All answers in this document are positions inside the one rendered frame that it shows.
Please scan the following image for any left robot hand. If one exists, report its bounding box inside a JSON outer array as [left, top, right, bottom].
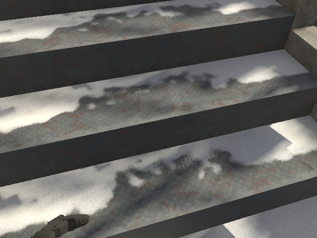
[[31, 214, 89, 238]]

